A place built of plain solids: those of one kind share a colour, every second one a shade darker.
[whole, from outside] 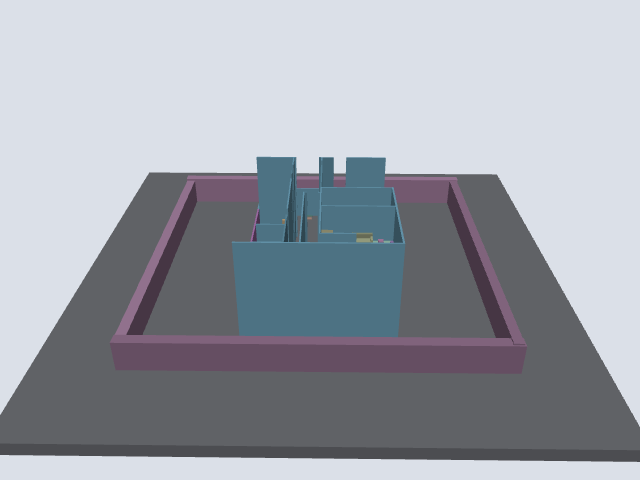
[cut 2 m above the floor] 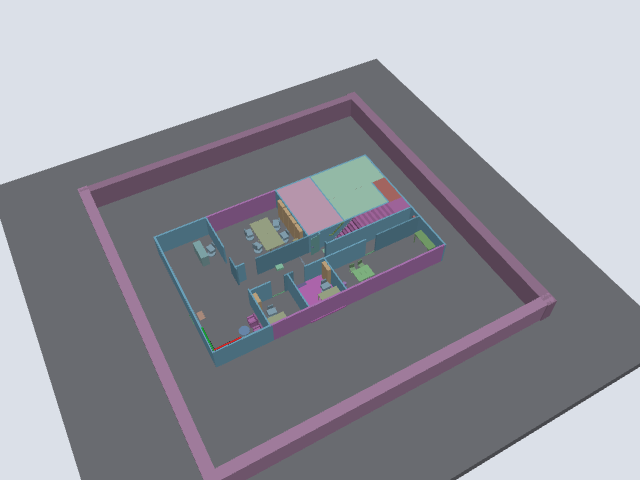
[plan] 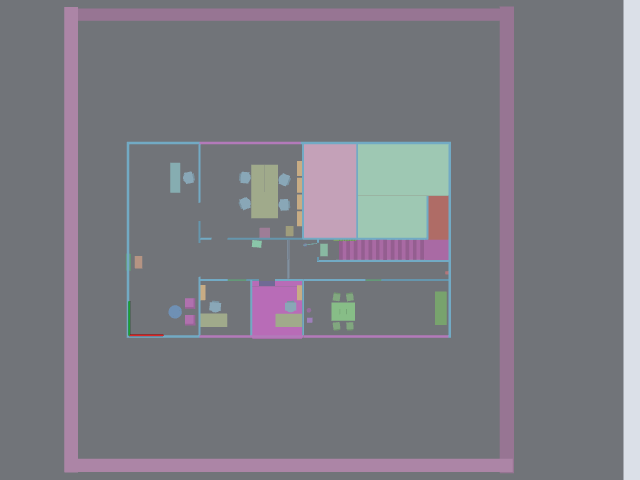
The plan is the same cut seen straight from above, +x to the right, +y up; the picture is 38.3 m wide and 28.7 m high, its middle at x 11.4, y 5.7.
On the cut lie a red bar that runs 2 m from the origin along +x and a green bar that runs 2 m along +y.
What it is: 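An office floor, with one long steep straight back stair to a room a storey up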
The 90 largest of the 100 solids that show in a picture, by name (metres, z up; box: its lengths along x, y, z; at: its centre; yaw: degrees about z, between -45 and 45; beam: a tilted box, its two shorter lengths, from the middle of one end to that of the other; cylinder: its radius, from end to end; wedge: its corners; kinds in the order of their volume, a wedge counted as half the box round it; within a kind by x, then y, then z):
{
 "ring_hedge_1": {"box": [0.83, 27.84, 2.64], "at": [-3.48, 5.71, 1.27]},
 "ring_hedge_2": {"box": [26.79, 0.79, 2.42], "at": [9.54, -7.78, 1.16]},
 "ring_hedge_3": {"box": [26.68, 0.74, 2.57], "at": [9.54, 19.17, 1.24]},
 "ring_hedge_4": {"box": [0.86, 27.9, 2.46], "at": [22.57, 5.71, 1.18]},
 "split_lounge_level_1": {"box": [4.1, 2.5, 5.11], "at": [15.72, 7.09, 2.51]},
 "split_lounge_level_2": {"box": [5.41, 3.09, 5.11], "at": [16.38, 9.88, 2.51]},
 "wall_1": {"box": [0.15, 11.72, 3.03], "at": [-0.07, 5.71, 1.47]},
 "wall_2": {"box": [4.49, 0.15, 3.03], "at": [2.1, -0.07, 1.47]},
 "wall_3": {"box": [4.49, 0.15, 3.03], "at": [2.1, 11.49, 1.47]},
 "wall_4": {"box": [0.12, 3.5, 8.09], "at": [4.19, 1.75, 4.0]},
 "wall_5": {"box": [0.12, 1.32, 8.09], "at": [4.19, 6.18, 4.0]},
 "wall_6": {"box": [0.12, 3.49, 8.09], "at": [4.19, 9.67, 4.0]},
 "wall_7": {"box": [0.73, 0.12, 8.09], "at": [4.55, 5.78, 4.0]},
 "wall_8": {"box": [1.7, 0.12, 8.09], "at": [5.04, 3.3, 4.0]},
 "wall_9": {"box": [0.12, 3.3, 3.03], "at": [7.29, 1.65, 1.47]},
 "wall_10": {"box": [0.76, 0.12, 8.09], "at": [7.37, 3.3, 4.0]},
 "wall_11": {"box": [4.53, 0.12, 8.09], "at": [8.13, 5.78, 4.0]},
 "wall_12": {"box": [1.68, 0.12, 8.09], "at": [9.55, 3.3, 4.0]},
 "wall_13": {"box": [0.12, 3.3, 3.03], "at": [10.39, 1.65, 1.47]},
 "wall_14": {"box": [0.12, 5.64, 8.09], "at": [10.39, 8.6, 4.0]},
 "wall_15": {"box": [0.12, 0.25, 8.09], "at": [11.28, 4.57, 4.0]},
 "wall_16": {"box": [0.12, 0.25, 8.09], "at": [11.28, 5.65, 4.0]},
 "wall_17": {"box": [3.74, 0.12, 8.09], "at": [12.26, 3.3, 4.0]},
 "wall_18": {"box": [0.12, 5.64, 8.09], "at": [13.62, 8.6, 4.0]},
 "wall_19": {"box": [7.38, 0.12, 8.09], "at": [14.08, 5.78, 4.0]},
 "wall_20": {"box": [8.99, 0.15, 8.09], "at": [14.73, 11.49, 4.0]},
 "wall_21": {"box": [7.86, 0.12, 8.09], "at": [15.15, 4.44, 4.0]},
 "wall_22": {"box": [4.01, 0.12, 8.09], "at": [17.07, 3.3, 4.0]},
 "wall_23": {"box": [0.12, 2.62, 8.09], "at": [17.83, 7.03, 4.0]},
 "wall_24": {"box": [0.15, 11.72, 8.09], "at": [19.16, 5.71, 4.0]},
 "closed_between_1": {"box": [3.13, 5.6, 5.11], "at": [12.01, 8.63, 2.51]},
 "split_steps_1": {"box": [0.23, 1.22, 0.47], "at": [12.87, 5.11, 0.19]},
 "split_steps_2": {"box": [0.23, 1.22, 0.68], "at": [13.09, 5.11, 0.29]},
 "split_steps_3": {"box": [0.23, 1.22, 0.89], "at": [13.31, 5.11, 0.4]},
 "split_steps_4": {"box": [0.23, 1.22, 1.1], "at": [13.53, 5.11, 0.5]},
 "split_steps_5": {"box": [0.23, 1.22, 1.32], "at": [13.75, 5.11, 0.61]},
 "split_steps_6": {"box": [0.23, 1.22, 1.53], "at": [13.97, 5.11, 0.71]},
 "split_steps_7": {"box": [0.23, 1.22, 1.74], "at": [14.19, 5.11, 0.82]},
 "split_steps_8": {"box": [0.23, 1.22, 1.95], "at": [14.41, 5.11, 0.92]},
 "split_steps_9": {"box": [0.23, 1.22, 2.16], "at": [14.63, 5.11, 1.03]},
 "split_steps_10": {"box": [0.23, 1.22, 2.37], "at": [14.85, 5.11, 1.14]},
 "split_steps_11": {"box": [0.23, 1.22, 2.58], "at": [15.08, 5.11, 1.24]},
 "split_steps_12": {"box": [0.23, 1.22, 2.79], "at": [15.3, 5.11, 1.35]},
 "split_steps_13": {"box": [0.23, 1.22, 3.0], "at": [15.52, 5.11, 1.45]},
 "split_steps_14": {"box": [0.23, 1.22, 3.21], "at": [15.74, 5.11, 1.56]},
 "split_steps_15": {"box": [0.23, 1.22, 3.43], "at": [15.96, 5.11, 1.66]},
 "split_steps_16": {"box": [0.23, 1.22, 3.64], "at": [16.18, 5.11, 1.77]},
 "split_steps_17": {"box": [0.23, 1.22, 3.85], "at": [16.4, 5.11, 1.87]},
 "split_steps_18": {"box": [0.23, 1.22, 4.06], "at": [16.62, 5.11, 1.98]},
 "split_steps_19": {"box": [0.23, 1.22, 4.27], "at": [16.84, 5.11, 2.08]},
 "split_steps_20": {"box": [0.23, 1.22, 4.48], "at": [17.06, 5.11, 2.19]},
 "split_steps_21": {"box": [0.23, 1.22, 4.69], "at": [17.29, 5.11, 2.3]},
 "split_steps_22": {"box": [0.23, 1.22, 4.9], "at": [17.51, 5.11, 2.4]},
 "split_steps_23": {"box": [1.47, 1.22, 5.11], "at": [18.35, 5.11, 2.51]},
 "split_upper_level_1": {"box": [1.2, 2.62, 5.11], "at": [18.48, 7.03, 2.51]},
 "glazing_1": {"box": [3.1, 0.15, 3.03], "at": [5.74, -0.07, 1.47]},
 "glazing_2": {"box": [6.2, 0.15, 3.03], "at": [7.29, 11.49, 1.47]},
 "glazing_3": {"box": [3.1, 0.15, 3.03], "at": [8.84, -0.07, 1.47]},
 "glazing_4": {"box": [8.69, 0.15, 3.03], "at": [14.73, -0.07, 1.47]},
 "shelf_1": {"box": [0.3, 0.9, 1.95], "at": [4.41, 2.55, 0.93]},
 "shelf_2": {"box": [0.3, 0.9, 1.95], "at": [10.17, 2.55, 1.07]},
 "shelf_3": {"box": [0.3, 0.9, 1.95], "at": [10.17, 6.98, 0.93]},
 "shelf_4": {"box": [0.3, 0.9, 1.95], "at": [10.17, 7.98, 0.93]},
 "shelf_5": {"box": [0.3, 0.9, 1.95], "at": [10.17, 8.98, 0.93]},
 "shelf_6": {"box": [0.3, 0.9, 1.95], "at": [10.17, 9.98, 0.93]},
 "scell_level_1": {"box": [2.98, 3.14, 0.2], "at": [8.84, 1.37, 0.05]},
 "scell_level_2": {"box": [1.62, 0.3, 0.2], "at": [9.52, 3.09, 0.05]},
 "reception_counter_1": {"box": [0.6, 1.8, 1.1], "at": [2.74, 9.42, 0.5]},
 "sofa_1": {"box": [0.24, 1.56, 0.83], "at": [13.93, 8.99, 5.43]},
 "sofa_2": {"box": [0.65, 1.24, 0.37], "at": [14.31, 8.99, 5.31]},
 "task_chair_1": {"box": [0.48, 0.68, 0.26], "at": [3.56, 9.42, 0.58], "yaw": 11.4},
 "task_chair_2": {"box": [0.68, 0.48, 0.26], "at": [5.13, 1.72, 0.58], "yaw": -4.5},
 "task_chair_3": {"box": [0.48, 0.68, 0.26], "at": [6.91, 7.88, 0.58], "yaw": 21.7},
 "task_chair_4": {"box": [0.48, 0.68, 0.26], "at": [6.91, 9.43, 0.58], "yaw": -5.7},
 "task_chair_5": {"box": [0.48, 0.68, 0.26], "at": [9.27, 7.8, 0.58], "yaw": 3.4},
 "task_chair_6": {"box": [0.48, 0.68, 0.26], "at": [9.27, 9.3, 0.58], "yaw": -22.3},
 "task_chair_7": {"box": [0.68, 0.48, 0.26], "at": [9.65, 1.72, 0.73], "yaw": 0.8},
 "desk_1": {"box": [1.6, 0.8, 0.07], "at": [5.05, 0.9, 0.69]},
 "desk_2": {"box": [0.8, 1.6, 0.07], "at": [7.69, 7.8, 0.69]},
 "desk_3": {"box": [0.8, 1.6, 0.07], "at": [7.69, 9.4, 0.69]},
 "desk_4": {"box": [0.8, 1.6, 0.07], "at": [8.49, 7.8, 0.69]},
 "desk_5": {"box": [0.8, 1.6, 0.07], "at": [8.49, 9.4, 0.69]},
 "desk_6": {"box": [1.6, 0.8, 0.07], "at": [9.53, 0.9, 0.84]},
 "printer_1": {"box": [0.64, 0.6, 1.09], "at": [8.1, 6.14, 0.49]},
 "filing_cabinet_1": {"box": [0.47, 0.62, 1.37], "at": [9.59, 6.23, 0.64]},
 "club_1": {"box": [0.62, 0.64, 0.48], "at": [3.64, 0.9, 0.19]},
 "club_2": {"box": [0.62, 0.64, 0.48], "at": [3.64, 1.9, 0.19]},
 "meeting_table_1": {"box": [1.4, 1.1, 0.07], "at": [12.79, 1.42, 0.7]},
 "shaft_door_leaf_1": {"box": [0.83, 0.044, 2.15], "at": [10.81, 5.44, 1.02], "yaw": 8.8},
 "bar_table_1": {"box": [0.7, 2.0, 0.06], "at": [18.63, 1.62, 1.05]}
}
